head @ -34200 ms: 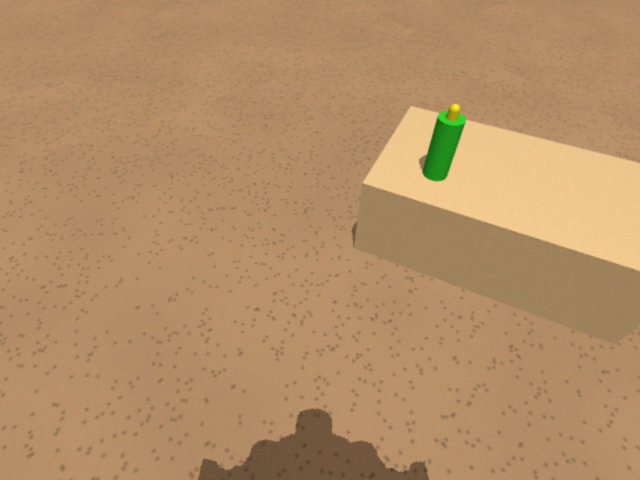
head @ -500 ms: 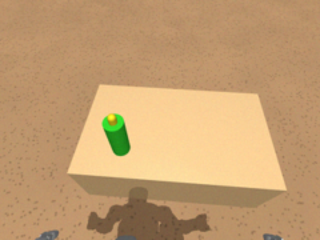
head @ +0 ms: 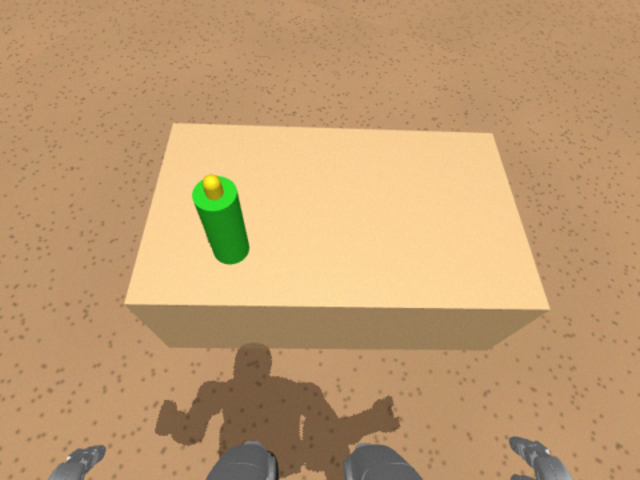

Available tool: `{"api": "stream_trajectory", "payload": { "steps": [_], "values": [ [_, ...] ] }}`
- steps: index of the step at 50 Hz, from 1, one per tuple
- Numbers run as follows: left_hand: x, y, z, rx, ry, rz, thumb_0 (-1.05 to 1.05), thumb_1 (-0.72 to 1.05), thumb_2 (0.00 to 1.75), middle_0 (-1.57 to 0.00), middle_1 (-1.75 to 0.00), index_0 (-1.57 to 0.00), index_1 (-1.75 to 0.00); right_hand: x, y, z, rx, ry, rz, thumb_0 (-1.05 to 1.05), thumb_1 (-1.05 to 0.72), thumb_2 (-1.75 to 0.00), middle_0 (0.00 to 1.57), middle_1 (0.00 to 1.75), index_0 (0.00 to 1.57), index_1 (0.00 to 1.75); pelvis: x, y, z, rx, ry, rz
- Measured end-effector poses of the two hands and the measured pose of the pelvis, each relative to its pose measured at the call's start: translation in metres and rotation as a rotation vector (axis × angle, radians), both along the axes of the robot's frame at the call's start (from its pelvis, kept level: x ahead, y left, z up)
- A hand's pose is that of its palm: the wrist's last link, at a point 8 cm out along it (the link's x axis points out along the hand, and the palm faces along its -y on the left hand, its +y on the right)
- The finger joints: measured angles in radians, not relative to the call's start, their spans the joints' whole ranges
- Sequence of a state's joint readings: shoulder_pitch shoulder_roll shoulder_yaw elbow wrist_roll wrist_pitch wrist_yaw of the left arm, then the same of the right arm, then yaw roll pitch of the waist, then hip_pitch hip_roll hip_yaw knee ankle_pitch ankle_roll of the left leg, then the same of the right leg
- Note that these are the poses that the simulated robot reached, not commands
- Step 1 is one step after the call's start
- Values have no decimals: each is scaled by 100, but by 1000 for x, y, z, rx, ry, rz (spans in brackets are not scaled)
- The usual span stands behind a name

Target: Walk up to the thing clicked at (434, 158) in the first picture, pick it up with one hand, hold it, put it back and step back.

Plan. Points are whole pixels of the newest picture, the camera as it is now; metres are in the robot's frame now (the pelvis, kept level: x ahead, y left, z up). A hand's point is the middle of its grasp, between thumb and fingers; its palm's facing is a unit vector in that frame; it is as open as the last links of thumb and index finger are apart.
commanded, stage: step back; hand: left
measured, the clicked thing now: (222, 218) +0.62 +0.21 -0.26
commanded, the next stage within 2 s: none
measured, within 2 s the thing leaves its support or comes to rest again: neither
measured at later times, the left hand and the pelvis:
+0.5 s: hand out of the picture -0.01 +0.28 -0.15, palm faces +0.08 -0.91 -0.40, open 7.4 cm; pelvis -0.12 +0.00 -0.01, yaw +5 degrees
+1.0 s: hand out of the picture -0.22 +0.22 -0.13, palm faces +0.01 -0.90 -0.44, open 7.4 cm; pelvis -0.27 -0.05 +0.00, yaw +0 degrees
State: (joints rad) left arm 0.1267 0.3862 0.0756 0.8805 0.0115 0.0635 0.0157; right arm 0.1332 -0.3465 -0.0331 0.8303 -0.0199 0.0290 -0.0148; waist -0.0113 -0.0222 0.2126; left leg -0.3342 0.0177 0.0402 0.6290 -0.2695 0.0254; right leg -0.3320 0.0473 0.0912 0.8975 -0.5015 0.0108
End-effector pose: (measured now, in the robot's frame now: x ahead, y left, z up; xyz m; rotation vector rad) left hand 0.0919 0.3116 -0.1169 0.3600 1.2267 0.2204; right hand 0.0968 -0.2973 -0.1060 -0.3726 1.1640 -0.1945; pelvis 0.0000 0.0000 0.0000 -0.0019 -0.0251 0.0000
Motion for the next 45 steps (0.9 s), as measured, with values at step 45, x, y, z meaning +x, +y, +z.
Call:
{"api": "stream_trajectory", "payload": {
  "steps": [45],
  "values": [
    [-293, -36, 9, 36, 30, 36, 1, 90, 90, -20, -30, -20, -30, -203, -52, -6, 7, -114, 35, 1, -90, -90, 21, 30, 20, 30, -247, -43, -10, -19, -15, -6]
  ]
}}
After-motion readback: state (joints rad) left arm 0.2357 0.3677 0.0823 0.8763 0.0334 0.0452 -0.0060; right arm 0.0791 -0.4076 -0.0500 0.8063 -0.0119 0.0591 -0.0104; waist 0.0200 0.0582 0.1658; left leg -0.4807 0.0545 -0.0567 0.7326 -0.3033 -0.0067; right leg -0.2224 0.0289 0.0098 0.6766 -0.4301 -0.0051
